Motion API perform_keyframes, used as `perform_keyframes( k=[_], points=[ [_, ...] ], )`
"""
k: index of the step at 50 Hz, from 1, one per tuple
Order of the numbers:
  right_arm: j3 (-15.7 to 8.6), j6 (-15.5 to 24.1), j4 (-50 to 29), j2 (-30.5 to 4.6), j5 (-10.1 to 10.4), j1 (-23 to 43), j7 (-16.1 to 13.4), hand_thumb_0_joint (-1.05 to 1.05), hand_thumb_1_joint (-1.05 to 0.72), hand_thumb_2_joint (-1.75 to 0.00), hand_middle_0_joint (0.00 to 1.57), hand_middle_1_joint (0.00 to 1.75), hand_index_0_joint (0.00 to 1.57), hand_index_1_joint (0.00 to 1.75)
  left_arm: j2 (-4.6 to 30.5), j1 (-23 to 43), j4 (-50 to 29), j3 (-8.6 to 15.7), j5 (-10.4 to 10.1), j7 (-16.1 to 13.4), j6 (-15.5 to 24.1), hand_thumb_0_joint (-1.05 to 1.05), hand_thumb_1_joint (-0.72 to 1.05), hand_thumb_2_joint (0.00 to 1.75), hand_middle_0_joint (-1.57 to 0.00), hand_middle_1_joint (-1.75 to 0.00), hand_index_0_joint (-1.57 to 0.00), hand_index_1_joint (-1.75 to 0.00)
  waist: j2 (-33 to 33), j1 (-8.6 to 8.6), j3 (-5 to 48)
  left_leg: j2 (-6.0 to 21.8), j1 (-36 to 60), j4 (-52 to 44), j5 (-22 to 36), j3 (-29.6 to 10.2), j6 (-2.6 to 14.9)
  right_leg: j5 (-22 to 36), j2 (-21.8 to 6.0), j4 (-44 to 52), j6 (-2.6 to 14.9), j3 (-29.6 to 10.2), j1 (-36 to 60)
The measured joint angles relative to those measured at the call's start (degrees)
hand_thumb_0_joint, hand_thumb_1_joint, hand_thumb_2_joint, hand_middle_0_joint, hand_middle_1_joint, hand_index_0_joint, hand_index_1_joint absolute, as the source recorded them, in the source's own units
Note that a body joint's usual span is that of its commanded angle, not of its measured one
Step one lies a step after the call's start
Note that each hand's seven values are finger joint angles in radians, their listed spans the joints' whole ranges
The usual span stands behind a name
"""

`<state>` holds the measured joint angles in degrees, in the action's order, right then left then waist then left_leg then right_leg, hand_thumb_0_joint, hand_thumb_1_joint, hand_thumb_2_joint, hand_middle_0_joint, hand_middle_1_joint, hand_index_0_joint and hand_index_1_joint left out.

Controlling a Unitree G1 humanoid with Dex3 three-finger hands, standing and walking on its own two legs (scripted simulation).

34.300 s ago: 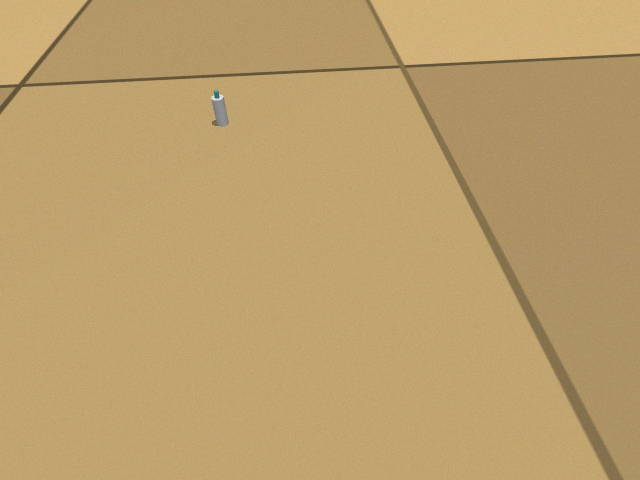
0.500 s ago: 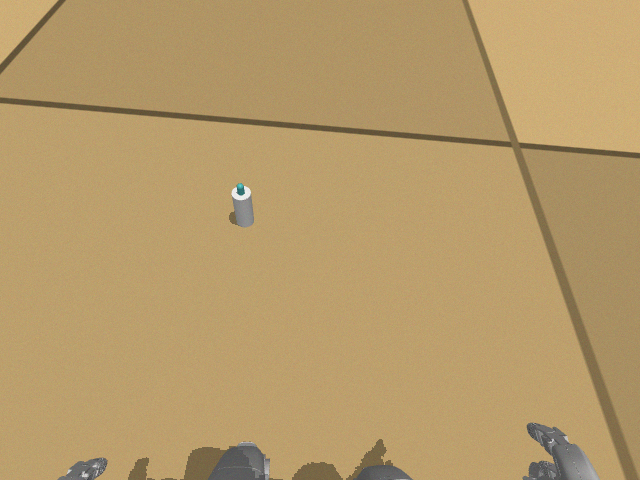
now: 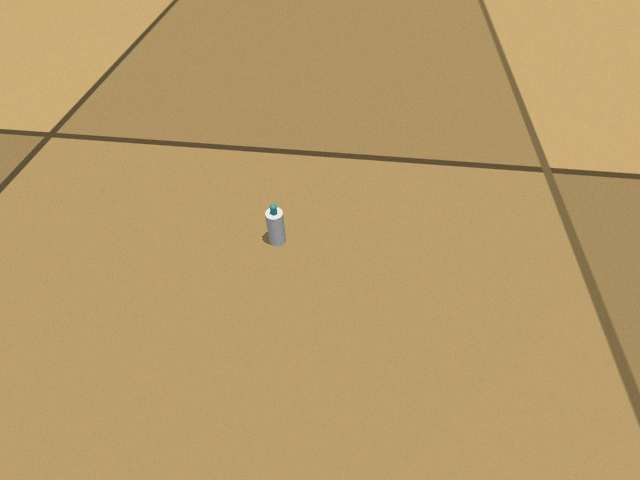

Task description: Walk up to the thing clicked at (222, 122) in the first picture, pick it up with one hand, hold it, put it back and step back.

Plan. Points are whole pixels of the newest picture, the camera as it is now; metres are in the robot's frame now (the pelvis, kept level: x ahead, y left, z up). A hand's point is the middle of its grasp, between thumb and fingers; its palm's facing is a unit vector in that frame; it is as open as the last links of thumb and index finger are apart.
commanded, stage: step back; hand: left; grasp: from the side
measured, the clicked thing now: (275, 223) +1.08 +0.21 -0.66
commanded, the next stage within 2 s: stand in 0.52 s
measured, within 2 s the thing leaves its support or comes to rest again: neither
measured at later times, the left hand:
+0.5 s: hand out of the picture +0.13 +0.26 -0.14, palm faces +0.04 -0.92 -0.39, open 7.4 cm
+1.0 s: hand out of the picture +0.14 +0.25 -0.14, palm faces +0.00 -0.95 -0.33, open 7.4 cm
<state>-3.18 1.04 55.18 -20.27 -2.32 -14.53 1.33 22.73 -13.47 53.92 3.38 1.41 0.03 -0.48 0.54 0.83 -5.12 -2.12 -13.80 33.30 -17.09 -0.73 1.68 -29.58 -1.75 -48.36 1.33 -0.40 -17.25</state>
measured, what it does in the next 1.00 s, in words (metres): steps on the spot: right foot, then left foot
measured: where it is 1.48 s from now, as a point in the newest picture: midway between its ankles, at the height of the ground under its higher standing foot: outside the picture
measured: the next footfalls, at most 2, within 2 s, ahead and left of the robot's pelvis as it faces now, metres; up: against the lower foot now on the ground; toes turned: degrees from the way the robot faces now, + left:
right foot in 0.18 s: +0.10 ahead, -0.14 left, +0.00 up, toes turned -2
left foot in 0.48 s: +0.08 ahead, +0.14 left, +0.00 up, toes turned +1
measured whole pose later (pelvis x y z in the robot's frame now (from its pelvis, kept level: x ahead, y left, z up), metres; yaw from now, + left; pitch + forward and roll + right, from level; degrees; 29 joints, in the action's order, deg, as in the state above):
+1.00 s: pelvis +0.06 +0.00 +0.02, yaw +1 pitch -2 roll +0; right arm -0.4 1.0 63.4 -19.7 -0.5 -2.7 0.2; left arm 19.7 -3.8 64.9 -0.4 0.6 0.5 1.1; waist 0.1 0.7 -3.7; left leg 1.4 -5.5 20.6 -12.9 -0.4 -1.2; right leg -10.7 -2.6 -20.2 -1.8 2.1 -7.2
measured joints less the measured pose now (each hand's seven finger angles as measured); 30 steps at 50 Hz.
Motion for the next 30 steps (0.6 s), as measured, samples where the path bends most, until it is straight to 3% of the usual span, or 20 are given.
perform_keyframes(
  k=[3,7,11,13,17,22,25,27,30],
  points=[
    [0.1,0.1,-0.8,0.2,0.0,0.1,-0.1,0.01,-0.9,-0.9,0.2,0.3,0.21,0.3,0.2,0.4,0.2,-0.3,-0.2,0.5,0.2,0.01,0.9,0.9,-0.2,-0.3,-0.21,-0.3,0.3,-0.53,0.7,0.8,1.1,-1.9,0.4,-0.2,0.13,0.1,0.8,-3.4,0.53,0.1,-2.9],
    [0.1,0.1,-1.2,-0.2,0.0,0.6,-0.2,0.01,-0.9,-0.9,0.2,0.3,0.21,0.3,0.2,1.2,0.3,-0.3,-0.2,0.9,1.3,0.01,0.9,0.9,-0.2,-0.3,-0.21,-0.3,0.6,-1.29,0.7,1.4,1.8,-2.4,0.3,-0.6,-1.1,3.9,0.1,4.2,-0.17,0.8,-3.1],
    [0.3,-1.3,-0.8,-1.7,1.1,1.8,-0.8,0.01,-0.9,-0.9,0.2,0.3,0.21,0.3,-1.3,2.6,1.3,-0.2,-0.1,-0.1,2.9,0.01,0.9,0.9,-0.2,-0.3,-0.21,-0.3,-1.9,-1.22,-0.3,3.6,0.5,3.9,-3.7,-1.8,-2.43,16.5,2.0,14.9,-0.45,2.6,0.9],
    [0.4,-2.2,-0.1,-1.7,1.5,2.3,-1.4,0.01,-0.9,-0.9,0.2,0.3,0.21,0.3,-2.3,2.9,1.7,-0.6,0.3,-0.3,3.2,0.01,0.9,0.9,-0.2,-0.3,-0.21,-0.3,-3.1,-0.85,0.4,2.9,-1.3,8.5,-7.5,-4.4,-1.81,15.1,2.6,14.2,-0.1,3.3,1.0],
    [0.6,-2.5,0.8,-1.7,1.5,3.0,-1.4,0.01,-0.9,-0.9,0.2,0.3,0.2,0.3,-3.5,3.9,2.2,-1.2,0.5,-0.3,2.9,0.01,0.9,0.9,-0.2,-0.3,-0.21,-0.3,-2.6,0.07,1.2,1.0,-3.6,14.2,-13.1,-4.0,-1.36,13.6,0.9,13.9,0.1,2.8,1.1],
    [0.6,-2.1,2.0,-2.2,1.2,4.0,-1.3,0.01,-0.9,-0.9,0.2,0.3,0.2,0.3,-3.8,5.6,2.2,-1.4,0.6,-0.2,3.2,0.01,0.9,0.9,-0.21,-0.3,-0.21,-0.3,-3.1,0.33,0.6,2.6,-3.1,8.9,-10.3,-2.7,-1.42,12.9,-0.5,13.5,-0.96,3.2,0.7],
    [0.3,-1.5,3.1,-1.7,0.7,4.6,-1.3,0.01,-0.9,-0.9,0.2,0.3,0.2,0.3,-2.9,6.8,2.5,-1.2,0.0,-0.4,2.4,0.01,0.9,0.9,-0.21,-0.3,-0.21,-0.3,-2.0,-0.05,-0.4,2.6,-0.4,0.7,-0.5,-1.0,-2.24,11.4,-2.0,11.0,-2.02,3.1,0.1],
    [0.5,-1.3,3.8,-0.7,0.4,5.0,-1.4,0.01,-0.9,-0.9,0.2,0.3,0.2,0.3,-2.0,7.1,2.9,-1.1,-0.8,-0.6,1.8,0.01,0.9,0.9,-0.21,-0.3,-0.21,-0.3,-0.4,0.4,-0.8,1.8,0.3,0.1,-0.4,0.3,-2.7,11.1,-2.8,10.6,-2.49,1.8,0.0],
    [1.5,-0.7,5.1,0.2,0.8,5.6,-0.9,0.01,-0.9,-0.9,0.2,0.3,0.21,0.3,-1.4,7.3,4.6,-1.5,-1.5,-0.5,1.1,0.01,0.9,0.9,-0.2,-0.3,-0.21,-0.3,-0.5,0.36,-0.3,3.1,1.2,-0.8,-1.1,0.3,-2.78,12.9,-1.5,14.8,-3.04,2.0,2.3]
  ],
)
